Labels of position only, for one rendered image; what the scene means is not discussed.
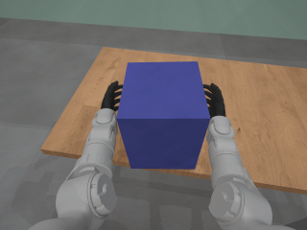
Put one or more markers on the table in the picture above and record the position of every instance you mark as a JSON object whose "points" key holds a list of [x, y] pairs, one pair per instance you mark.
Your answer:
{"points": [[265, 103]]}

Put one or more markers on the right robot forearm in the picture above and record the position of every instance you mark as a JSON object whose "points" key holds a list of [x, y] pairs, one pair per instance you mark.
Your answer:
{"points": [[224, 157]]}

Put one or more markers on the carton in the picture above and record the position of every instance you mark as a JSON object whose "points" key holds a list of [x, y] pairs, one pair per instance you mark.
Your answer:
{"points": [[163, 114]]}

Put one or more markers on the left robot upper arm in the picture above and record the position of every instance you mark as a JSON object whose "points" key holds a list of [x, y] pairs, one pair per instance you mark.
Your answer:
{"points": [[82, 203]]}

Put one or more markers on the right robot upper arm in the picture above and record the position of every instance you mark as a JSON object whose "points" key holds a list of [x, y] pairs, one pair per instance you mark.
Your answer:
{"points": [[236, 207]]}

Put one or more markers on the right robot hand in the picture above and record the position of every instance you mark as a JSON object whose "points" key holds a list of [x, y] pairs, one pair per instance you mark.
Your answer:
{"points": [[216, 104]]}

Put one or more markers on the left robot forearm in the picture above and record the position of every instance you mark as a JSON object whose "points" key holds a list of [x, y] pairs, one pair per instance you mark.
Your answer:
{"points": [[99, 147]]}

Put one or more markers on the left robot hand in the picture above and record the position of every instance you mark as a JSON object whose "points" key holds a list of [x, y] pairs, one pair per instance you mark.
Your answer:
{"points": [[109, 100]]}

